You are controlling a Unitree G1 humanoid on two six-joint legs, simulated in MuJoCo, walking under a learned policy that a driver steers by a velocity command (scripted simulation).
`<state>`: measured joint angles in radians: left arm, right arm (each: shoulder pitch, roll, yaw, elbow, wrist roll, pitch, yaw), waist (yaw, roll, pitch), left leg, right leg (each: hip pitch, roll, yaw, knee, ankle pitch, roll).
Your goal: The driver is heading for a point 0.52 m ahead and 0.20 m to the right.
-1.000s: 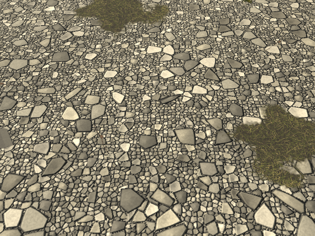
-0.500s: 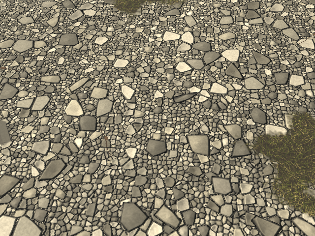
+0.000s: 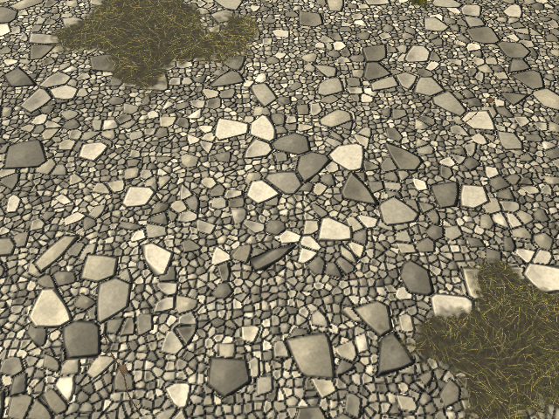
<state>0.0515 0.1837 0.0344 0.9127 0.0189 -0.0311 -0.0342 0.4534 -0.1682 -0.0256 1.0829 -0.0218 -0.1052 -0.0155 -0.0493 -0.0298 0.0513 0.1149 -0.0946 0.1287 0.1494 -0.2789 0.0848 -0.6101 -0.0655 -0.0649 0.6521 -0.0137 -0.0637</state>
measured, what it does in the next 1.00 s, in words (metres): walks ahead, turning right: right foot, then left foot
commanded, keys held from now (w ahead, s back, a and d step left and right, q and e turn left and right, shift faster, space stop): w+e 0.58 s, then no key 0.42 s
